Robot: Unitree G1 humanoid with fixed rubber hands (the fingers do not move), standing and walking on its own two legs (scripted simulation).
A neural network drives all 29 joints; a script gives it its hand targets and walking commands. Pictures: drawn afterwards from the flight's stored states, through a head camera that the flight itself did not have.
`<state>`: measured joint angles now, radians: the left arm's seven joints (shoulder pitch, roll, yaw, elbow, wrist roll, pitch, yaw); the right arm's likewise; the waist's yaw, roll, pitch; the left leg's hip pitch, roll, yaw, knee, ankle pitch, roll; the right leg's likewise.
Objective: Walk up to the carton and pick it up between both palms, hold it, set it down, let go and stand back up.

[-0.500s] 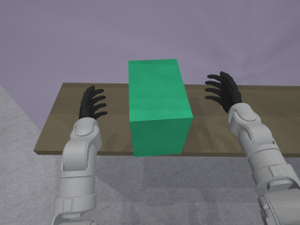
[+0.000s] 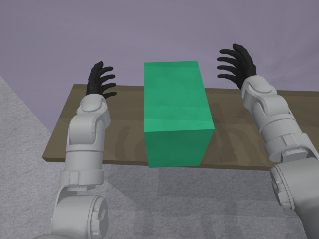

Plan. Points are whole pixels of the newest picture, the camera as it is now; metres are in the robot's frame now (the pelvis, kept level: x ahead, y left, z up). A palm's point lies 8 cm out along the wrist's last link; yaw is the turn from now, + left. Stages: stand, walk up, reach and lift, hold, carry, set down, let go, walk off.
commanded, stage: reach and lift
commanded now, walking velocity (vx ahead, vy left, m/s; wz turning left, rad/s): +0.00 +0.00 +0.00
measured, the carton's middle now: (172, 115) +0.45 +0.01 -0.01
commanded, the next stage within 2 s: none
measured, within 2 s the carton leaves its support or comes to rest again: leaves its support in 1.66 s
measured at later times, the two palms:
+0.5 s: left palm (107, 108) +0.39 +0.18 +0.08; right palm (233, 88) +0.46 -0.14 +0.11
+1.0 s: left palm (117, 119) +0.39 +0.16 +0.04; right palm (222, 100) +0.45 -0.12 +0.07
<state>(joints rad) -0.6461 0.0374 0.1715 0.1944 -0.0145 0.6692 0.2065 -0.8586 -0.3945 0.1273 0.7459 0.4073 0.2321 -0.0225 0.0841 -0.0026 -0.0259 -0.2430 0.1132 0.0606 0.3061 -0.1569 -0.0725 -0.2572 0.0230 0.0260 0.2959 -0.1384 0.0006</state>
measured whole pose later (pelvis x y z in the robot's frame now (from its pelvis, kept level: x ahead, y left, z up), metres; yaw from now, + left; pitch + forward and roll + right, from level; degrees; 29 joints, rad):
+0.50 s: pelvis +0.00 +0.00 +0.00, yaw +1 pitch +9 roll -1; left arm -0.71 -0.02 0.20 0.66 0.06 0.27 0.20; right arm -0.93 -0.31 0.09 1.09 0.30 0.00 0.00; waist 0.09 0.00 -0.07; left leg -0.34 0.11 0.04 0.35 -0.17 -0.07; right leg -0.34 0.02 0.01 0.31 -0.14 0.00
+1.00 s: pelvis -0.01 +0.00 -0.01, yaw +1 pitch +17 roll -1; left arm -0.80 -0.06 0.23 1.04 0.07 -0.12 0.23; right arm -0.97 -0.24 0.04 1.31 0.22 -0.20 -0.04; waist 0.11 0.01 -0.17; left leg -0.56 0.12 0.02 0.45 -0.18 -0.07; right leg -0.54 0.03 0.00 0.40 -0.15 0.00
